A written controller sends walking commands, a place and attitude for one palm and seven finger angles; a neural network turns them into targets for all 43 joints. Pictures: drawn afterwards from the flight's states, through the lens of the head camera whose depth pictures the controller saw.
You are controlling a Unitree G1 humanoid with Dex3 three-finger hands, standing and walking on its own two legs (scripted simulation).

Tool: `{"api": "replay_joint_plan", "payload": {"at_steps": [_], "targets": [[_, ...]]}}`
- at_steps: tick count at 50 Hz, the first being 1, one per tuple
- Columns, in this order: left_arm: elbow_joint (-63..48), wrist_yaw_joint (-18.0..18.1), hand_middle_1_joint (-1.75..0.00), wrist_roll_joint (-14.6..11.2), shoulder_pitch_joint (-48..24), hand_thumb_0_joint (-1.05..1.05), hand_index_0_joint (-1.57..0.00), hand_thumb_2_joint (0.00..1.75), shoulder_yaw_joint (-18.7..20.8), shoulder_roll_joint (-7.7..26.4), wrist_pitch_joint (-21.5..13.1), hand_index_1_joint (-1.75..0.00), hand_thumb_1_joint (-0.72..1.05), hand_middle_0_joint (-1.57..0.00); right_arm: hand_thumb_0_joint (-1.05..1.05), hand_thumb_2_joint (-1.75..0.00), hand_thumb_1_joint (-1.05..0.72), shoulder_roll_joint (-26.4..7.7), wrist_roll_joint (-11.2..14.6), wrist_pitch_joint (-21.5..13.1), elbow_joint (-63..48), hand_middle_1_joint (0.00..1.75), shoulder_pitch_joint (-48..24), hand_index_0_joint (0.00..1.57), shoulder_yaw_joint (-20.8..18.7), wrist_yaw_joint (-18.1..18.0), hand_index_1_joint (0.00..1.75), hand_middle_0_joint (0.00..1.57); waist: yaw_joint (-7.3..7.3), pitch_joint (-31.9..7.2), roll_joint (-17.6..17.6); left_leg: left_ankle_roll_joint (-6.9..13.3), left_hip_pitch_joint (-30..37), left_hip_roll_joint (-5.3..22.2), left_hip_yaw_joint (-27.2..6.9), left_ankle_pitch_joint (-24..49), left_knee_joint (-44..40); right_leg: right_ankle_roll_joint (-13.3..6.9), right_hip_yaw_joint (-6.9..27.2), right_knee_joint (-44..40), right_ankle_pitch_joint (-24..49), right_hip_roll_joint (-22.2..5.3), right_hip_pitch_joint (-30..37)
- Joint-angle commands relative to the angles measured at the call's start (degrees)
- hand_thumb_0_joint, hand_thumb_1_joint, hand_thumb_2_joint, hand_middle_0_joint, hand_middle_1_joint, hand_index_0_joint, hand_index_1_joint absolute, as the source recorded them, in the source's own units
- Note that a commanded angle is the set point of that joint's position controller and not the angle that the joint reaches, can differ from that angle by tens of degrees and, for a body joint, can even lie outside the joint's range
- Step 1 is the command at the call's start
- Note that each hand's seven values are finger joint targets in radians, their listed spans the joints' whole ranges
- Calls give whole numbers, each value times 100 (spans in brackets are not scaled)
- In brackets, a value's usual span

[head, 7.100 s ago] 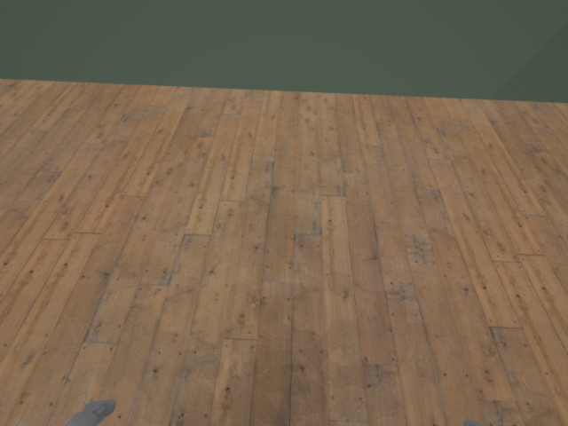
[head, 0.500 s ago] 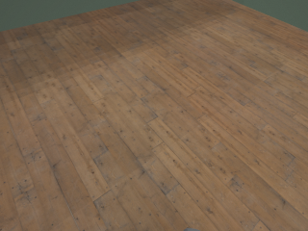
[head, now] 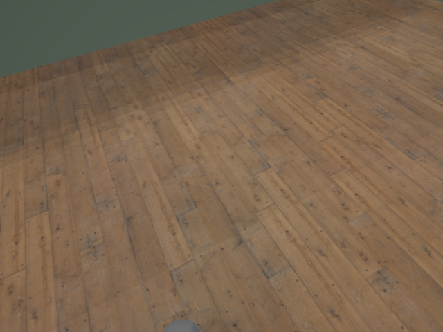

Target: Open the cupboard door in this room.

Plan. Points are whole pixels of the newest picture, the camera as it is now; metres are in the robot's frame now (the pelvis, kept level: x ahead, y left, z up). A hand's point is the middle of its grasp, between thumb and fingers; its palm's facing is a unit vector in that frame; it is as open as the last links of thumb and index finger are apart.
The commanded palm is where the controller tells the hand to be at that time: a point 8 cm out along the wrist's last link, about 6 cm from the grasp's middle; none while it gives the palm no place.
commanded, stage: turn or walk to find it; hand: left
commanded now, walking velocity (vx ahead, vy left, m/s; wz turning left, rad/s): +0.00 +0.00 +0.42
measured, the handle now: out of the picture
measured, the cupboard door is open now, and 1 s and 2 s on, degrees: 0 0 0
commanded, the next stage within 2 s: none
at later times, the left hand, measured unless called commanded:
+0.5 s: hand out of the picture -0.01 +0.28 -0.17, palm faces +0.25 -0.94 -0.24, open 7.4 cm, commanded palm none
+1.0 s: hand out of the picture -0.03 +0.19 -0.14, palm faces +0.41 -0.87 -0.28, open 7.4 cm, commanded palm none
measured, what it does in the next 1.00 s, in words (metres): steps on the spot, turning left: left foot, then right foot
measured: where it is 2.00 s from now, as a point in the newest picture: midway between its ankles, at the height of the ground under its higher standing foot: outside the picture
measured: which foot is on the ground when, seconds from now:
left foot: up 0.00-0.22, down 0.24-0.76, up 0.78-1.00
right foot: down 0.00-0.24, up 0.26-0.72, down 0.74-1.00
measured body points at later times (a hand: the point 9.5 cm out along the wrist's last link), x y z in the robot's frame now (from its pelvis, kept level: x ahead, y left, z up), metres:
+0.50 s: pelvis -0.02 +0.06 +0.00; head +0.00 +0.08 +0.45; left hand -0.02 +0.33 -0.15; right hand +0.12 -0.16 -0.13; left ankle -0.05 +0.15 -0.74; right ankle -0.01 -0.10 -0.67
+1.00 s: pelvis -0.03 -0.01 +0.00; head +0.00 -0.05 +0.45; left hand -0.05 +0.24 -0.12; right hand +0.08 -0.25 -0.17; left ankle -0.13 +0.14 -0.64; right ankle +0.01 -0.08 -0.74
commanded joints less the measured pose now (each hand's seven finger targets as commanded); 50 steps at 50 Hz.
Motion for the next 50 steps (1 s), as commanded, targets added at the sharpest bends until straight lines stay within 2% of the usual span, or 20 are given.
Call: {"api": "replay_joint_plan", "payload": {"at_steps": [1, 6, 8, 10, 11, 12, 13, 15, 17, 20, 29, 35, 36, 37, 38, 39, 40, 41, 44, 50], "targets": [[-263, 59, -30, 72, 314, 0, -20, 90, 310, 1248, -162, -30, 90, -20, 0, -90, -90, -192, 14, -149, -442, 30, -403, 20, 22, 15, 30, 20, 347, -101, -1225, -53, -286, 125, 233, -407, -715, -550, 1094, -1043, 1108, -1513, 429], [-99, 28, -30, 113, 581, 0, -20, 90, 390, 1471, -124, -30, 90, -20, 0, -90, -90, -85, 91, -267, -535, 30, -696, 20, 132, -7, 30, 20, 528, -473, -1479, 56, 362, 33, 627, -819, -2209, -674, 926, -491, 2466, -1650, 792], [-59, 21, -30, 100, 478, 0, -20, 90, 399, 1524, -103, -30, 90, -20, 0, -90, -90, -89, 107, -308, -486, 30, -477, 20, 142, -31, 30, 20, 387, -617, -1485, 109, 814, -33, 764, -490, -2851, -557, 774, -216, 2640, -1646, 685], [-50, 8, -30, 41, 347, 0, -20, 90, 392, 1449, -59, -30, 90, -20, 0, -90, -90, -201, 100, -368, -412, 30, -184, 20, 124, -23, 30, 20, 155, -731, -1134, 193, 1761, -13, 757, 662, -4136, -135, 375, 390, 2199, -1422, 202], [-121, 2, -30, -12, 419, 0, -20, 90, 356, 1242, -21, -30, 90, -20, 0, -90, -90, -559, 71, -444, -381, 30, 29, 20, 57, -27, 30, 20, 25, -967, -200, 405, 2625, 618, 40, 1519, -4661, 201, 66, 1276, 1234, -1058, -578], [-334, -33, -30, -31, 352, 0, -20, 90, 249, 844, 15, -30, 90, -20, 0, -90, -90, -1123, 34, -461, -407, 30, 167, 20, -66, -62, 30, 20, -59, -803, 1472, 1011, 3099, 2039, -1701, 3621, -4730, 633, -91, 2380, -1764, -321, -2106], [-388, 4, -30, 21, 21, 0, -20, 90, 210, 921, 91, -30, 90, -20, 0, -90, -90, -1268, 33, -388, -332, 30, 320, 20, -88, -88, 30, 20, -193, -755, 1102, 1417, 2562, 2308, -1520, 3947, -4672, 576, 444, 3054, -2169, -287, -1894], [-257, -16, -30, 33, -110, 0, -20, 90, 269, 945, 151, -30, 90, -20, 0, -90, -90, -894, 7, -413, -389, 30, -189, 20, 9, -180, 30, 20, -12, -373, 1074, 1330, 2066, 1749, -1094, 3128, -4790, 580, 743, 3499, -1504, -362, -1989], [-134, -77, -30, 25, -22, 0, -20, 90, 287, 1003, 118, -30, 90, -20, 0, -90, -90, -736, 14, -441, -505, 30, -550, 20, 100, -200, 30, 20, 150, -110, 797, 1221, 1982, 1352, -730, 3386, -4730, 627, 778, 3687, -956, -280, -2021], [-62, -85, -30, 6, 80, 0, -20, 90, 268, 1007, 83, -30, 90, -20, 0, -90, -90, -710, 54, -501, -500, 30, -394, 20, 100, -209, 30, 20, 146, -362, 439, 1217, 2361, 1217, -578, 4030, -4621, 711, 770, 3616, -752, -212, -1962], [-420, -28, -30, -31, -528, 0, -20, 90, 217, 861, 73, -30, 90, -20, 0, -90, -90, -741, -7, -449, -483, 30, -34, 20, 8, -188, 30, 20, -44, -422, 535, 1433, 2374, 1230, -1333, 3882, -4493, 734, 861, 2393, -1123, 5, -1631], [-337, -6, -30, -68, 18, 0, -20, 90, 229, 898, -42, -30, 90, -20, 0, -90, -90, -717, 12, -399, -565, 30, -292, 20, -42, -150, 30, 20, 267, -645, 487, 1126, 1463, 862, -1480, 3227, -4027, 581, 696, 201, 20, 250, 10], [-297, 9, -30, -51, 237, 0, -20, 90, 262, 1017, -97, -30, 90, -20, 0, -90, -90, -595, 45, -403, -598, 30, -294, 20, -31, -133, 30, 20, 380, -757, 176, 874, 1004, 604, -1327, 2435, -3734, 547, 851, -566, 611, 13, 707], [-273, 57, -30, 30, 412, 0, -20, 90, 339, 1462, -163, -30, 90, -20, 0, -90, -90, -250, 100, -415, -632, 30, -153, 20, 25, -92, 30, 20, 422, -975, -1042, 495, 30, 37, -716, 792, -2873, 236, 1869, -932, 975, -1123, 1634], [-316, 69, -30, 60, 471, 0, -20, 90, 404, 1818, -168, -30, 90, -20, 0, -90, -90, -126, 75, -389, -793, 30, -247, 20, 32, -101, 30, 20, 492, -761, -2024, 222, -576, -566, -52, -1421, -1638, -435, 2944, -1020, 1823, -2299, 1354], [-386, 65, -30, 16, 380, 0, -20, 90, 355, 1735, -126, -30, 90, -20, 0, -90, -90, -352, 36, -312, -752, 30, -262, 20, -40, -99, 30, 20, 461, -673, -1442, 263, -346, -332, -277, -1435, -687, -719, 2615, -1064, 1532, -2353, 596], [-444, 105, -30, 1, -11, 0, -20, 90, 386, 1477, -147, -30, 90, -20, 0, -90, -90, -393, 11, -217, -631, 30, -176, 20, -71, -82, 30, 20, 300, -472, -1788, 264, -355, -177, -421, -1143, -208, -645, 2399, -1295, 794, -2087, 171], [-536, 80, -30, -4, -299, 0, -20, 90, 332, 1357, -120, -30, 90, -20, 0, -90, -90, -377, 2, -173, -486, 30, -133, 20, -87, -49, 30, 20, 185, -117, -1281, 237, -338, -136, -317, -744, 216, -515, 2126, -1371, 189, -1757, -166], [-539, 29, -30, -20, -361, 0, -20, 90, 209, 1052, -180, -30, 90, -20, 0, -90, -90, -218, -12, -143, -263, 30, 194, 20, -42, 17, 30, 20, 33, 32, -1109, 98, -431, -85, -73, 45, 533, -213, 1132, -1237, 634, -1189, -101], [-325, 58, -30, 8, 167, 0, -20, 90, 248, 1069, -203, -30, 90, -20, 0, -90, -90, -255, -6, -122, -282, 30, -88, 20, -14, 11, 30, 20, 237, -101, -1156, -75, -537, 122, 25, 81, 169, -370, 983, -1202, 876, -1420, 439]]}}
